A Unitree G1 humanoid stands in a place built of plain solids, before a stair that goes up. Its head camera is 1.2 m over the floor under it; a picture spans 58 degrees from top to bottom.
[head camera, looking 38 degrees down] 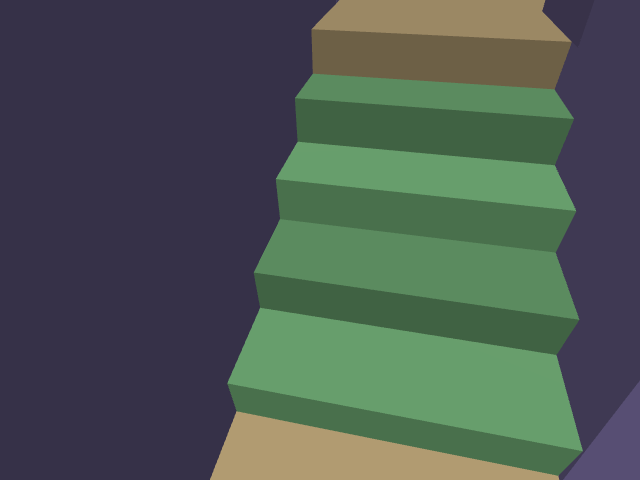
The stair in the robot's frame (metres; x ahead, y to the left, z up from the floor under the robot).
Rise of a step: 0.17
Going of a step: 0.27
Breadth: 0.90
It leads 12 degrees to the right of straight ahead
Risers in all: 5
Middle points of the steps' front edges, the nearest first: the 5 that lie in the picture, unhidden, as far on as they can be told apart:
0.60 -0.19 0.17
0.86 -0.24 0.33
1.13 -0.30 0.50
1.39 -0.35 0.66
1.65 -0.41 0.83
